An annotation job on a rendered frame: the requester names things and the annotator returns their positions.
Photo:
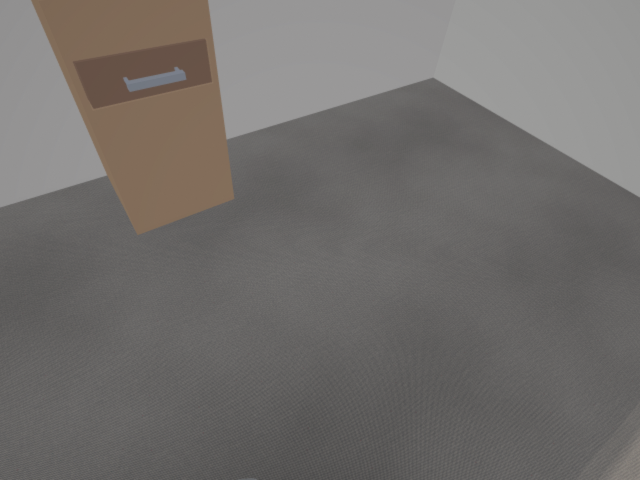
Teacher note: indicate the cabinet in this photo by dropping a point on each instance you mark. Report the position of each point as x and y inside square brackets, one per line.
[165, 155]

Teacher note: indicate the handle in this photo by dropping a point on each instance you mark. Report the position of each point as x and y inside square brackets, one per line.
[155, 80]

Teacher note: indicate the drawer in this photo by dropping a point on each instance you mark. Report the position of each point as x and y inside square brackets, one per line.
[102, 77]

